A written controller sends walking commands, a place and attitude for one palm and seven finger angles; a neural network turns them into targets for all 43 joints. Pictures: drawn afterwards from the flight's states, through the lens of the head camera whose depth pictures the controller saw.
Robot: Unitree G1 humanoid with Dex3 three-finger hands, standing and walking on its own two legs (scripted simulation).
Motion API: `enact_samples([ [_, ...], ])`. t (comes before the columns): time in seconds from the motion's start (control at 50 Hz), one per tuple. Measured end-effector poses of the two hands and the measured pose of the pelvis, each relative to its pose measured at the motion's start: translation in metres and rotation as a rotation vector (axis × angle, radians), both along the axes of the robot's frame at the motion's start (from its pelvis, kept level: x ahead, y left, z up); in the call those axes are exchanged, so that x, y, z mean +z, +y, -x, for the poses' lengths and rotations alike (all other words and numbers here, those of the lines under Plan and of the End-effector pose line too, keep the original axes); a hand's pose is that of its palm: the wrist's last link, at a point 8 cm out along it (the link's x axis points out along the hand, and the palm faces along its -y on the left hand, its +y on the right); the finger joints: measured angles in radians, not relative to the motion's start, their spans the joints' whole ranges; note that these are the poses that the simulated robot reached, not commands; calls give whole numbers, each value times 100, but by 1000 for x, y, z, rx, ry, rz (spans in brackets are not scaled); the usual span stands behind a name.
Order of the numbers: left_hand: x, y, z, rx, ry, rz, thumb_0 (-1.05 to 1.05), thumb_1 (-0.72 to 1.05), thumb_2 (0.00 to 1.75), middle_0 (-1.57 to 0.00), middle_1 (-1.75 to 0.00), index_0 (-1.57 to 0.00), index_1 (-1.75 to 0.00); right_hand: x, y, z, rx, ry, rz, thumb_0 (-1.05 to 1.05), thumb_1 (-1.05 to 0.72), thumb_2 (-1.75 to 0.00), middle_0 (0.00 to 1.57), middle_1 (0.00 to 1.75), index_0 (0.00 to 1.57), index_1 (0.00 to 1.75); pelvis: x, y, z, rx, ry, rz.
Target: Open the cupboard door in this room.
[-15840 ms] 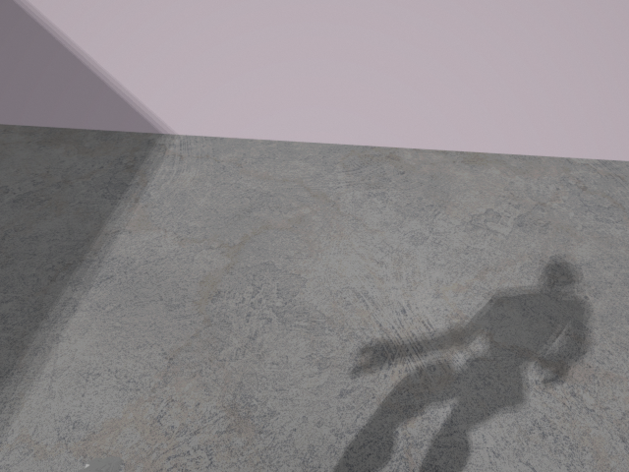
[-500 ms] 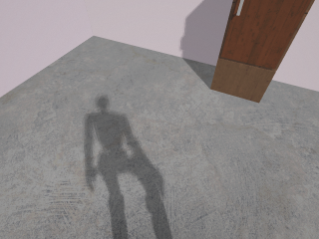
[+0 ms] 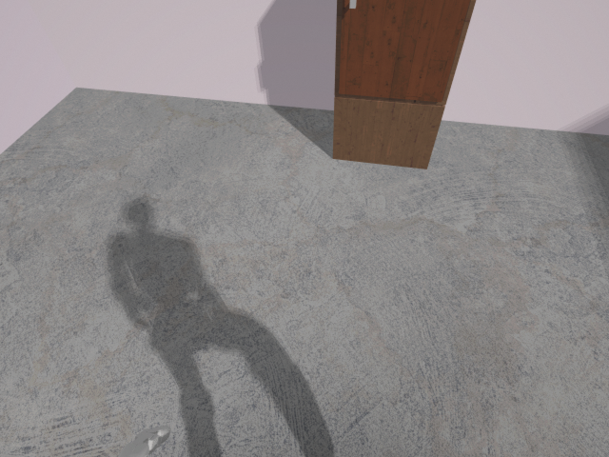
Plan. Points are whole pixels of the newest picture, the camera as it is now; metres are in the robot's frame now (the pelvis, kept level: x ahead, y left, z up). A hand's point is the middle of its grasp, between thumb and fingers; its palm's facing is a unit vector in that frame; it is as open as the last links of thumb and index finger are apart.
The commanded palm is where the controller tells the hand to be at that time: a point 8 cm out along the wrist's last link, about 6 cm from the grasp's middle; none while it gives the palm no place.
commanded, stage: turn or walk to find it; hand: left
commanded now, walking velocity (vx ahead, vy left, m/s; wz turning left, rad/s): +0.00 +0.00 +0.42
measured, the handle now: out of the picture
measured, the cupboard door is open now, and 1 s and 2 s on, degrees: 0 0 0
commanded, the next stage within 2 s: stand and wait in 0.08 s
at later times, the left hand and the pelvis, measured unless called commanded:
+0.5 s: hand out of the picture +0.14 +0.20 -0.16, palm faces +0.02 -0.99 -0.14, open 7.4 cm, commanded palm none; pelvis +0.15 +0.03 +0.02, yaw -1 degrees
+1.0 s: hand (223, 374) +0.27 +0.16 -0.15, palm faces +0.03 -0.98 -0.22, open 7.2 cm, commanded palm none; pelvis +0.23 -0.03 +0.02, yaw +0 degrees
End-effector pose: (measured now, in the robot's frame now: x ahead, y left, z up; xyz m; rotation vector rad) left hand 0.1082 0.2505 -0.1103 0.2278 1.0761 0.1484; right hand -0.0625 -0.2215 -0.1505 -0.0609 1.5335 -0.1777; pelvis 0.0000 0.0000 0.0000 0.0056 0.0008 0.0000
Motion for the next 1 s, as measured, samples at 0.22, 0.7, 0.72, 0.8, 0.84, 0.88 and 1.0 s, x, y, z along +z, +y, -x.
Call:
enact_samples([
  [0.22, -11, -19, 35, 99, 270, 65, 0, 94, 90, -21, -30, -20, -30, 36, -15, -204, 118, -302, 73, 1, -91, -90, 20, 29, 19, 30, 21, 2, -72, 12, -2, 20],
  [0.7, -8, -15, -131, 26, 158, 24, 0, 92, 90, -20, -29, -19, -30, 18, -8, -222, 8, -110, 45, 0, -92, -90, 20, 30, 20, 30, 16, -4, -187, -22, -30, -25],
  [0.72, -7, -20, -136, 24, 154, 18, 0, 92, 90, -20, -29, -19, -30, 14, -10, -219, 0, -89, 34, 0, -92, -90, 20, 30, 20, 30, 14, -8, -191, -22, -35, -19],
  [0.8, -4, -36, -148, 30, 163, 33, 0, 92, 90, -20, -29, -20, -30, 14, -10, -219, -4, -36, 6, 0, -91, -90, 20, 29, 20, 30, 18, -16, -206, -6, -27, 4],
  [0.84, -6, -40, -151, 43, 171, 38, 0, 92, 90, -20, -29, -20, -30, 15, -9, -223, 2, -32, 4, 1, -91, -90, 20, 29, 20, 30, 18, -18, -212, -2, -21, 14],
  [0.88, -7, -41, -154, 54, 186, 42, 0, 93, 90, -20, -29, -20, -30, 19, -7, -228, 4, -31, 0, 1, -91, -90, 20, 29, 20, 30, 20, -21, -218, -1, -20, 8],
  [1.0, -7, -45, -152, 79, 223, 44, 0, 94, 90, -20, -30, -20, -30, 23, -2, -251, 23, -43, -12, 1, -91, -90, 20, 30, 20, 30, 24, -26, -232, 5, -11, 3],
])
